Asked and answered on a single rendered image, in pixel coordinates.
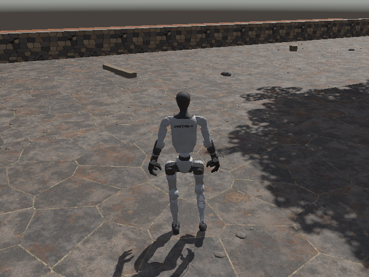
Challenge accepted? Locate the robot right upper arm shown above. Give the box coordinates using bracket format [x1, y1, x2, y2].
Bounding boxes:
[195, 116, 212, 148]

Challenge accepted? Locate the left robot hand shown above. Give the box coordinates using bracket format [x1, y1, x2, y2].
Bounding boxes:
[148, 162, 161, 176]

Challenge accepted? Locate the left robot forearm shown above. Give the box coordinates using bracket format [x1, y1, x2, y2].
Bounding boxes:
[150, 140, 161, 164]

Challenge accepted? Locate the robot left upper arm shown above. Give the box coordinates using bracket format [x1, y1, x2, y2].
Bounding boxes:
[156, 117, 172, 149]

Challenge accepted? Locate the robot left thigh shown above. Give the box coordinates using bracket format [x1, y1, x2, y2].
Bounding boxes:
[165, 160, 179, 201]

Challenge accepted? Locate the robot head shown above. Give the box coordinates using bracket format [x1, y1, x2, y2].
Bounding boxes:
[174, 91, 193, 119]

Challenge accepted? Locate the right robot hand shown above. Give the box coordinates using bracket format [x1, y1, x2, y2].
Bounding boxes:
[206, 160, 220, 173]

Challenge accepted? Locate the right robot forearm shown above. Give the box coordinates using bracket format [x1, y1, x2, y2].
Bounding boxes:
[207, 139, 219, 162]

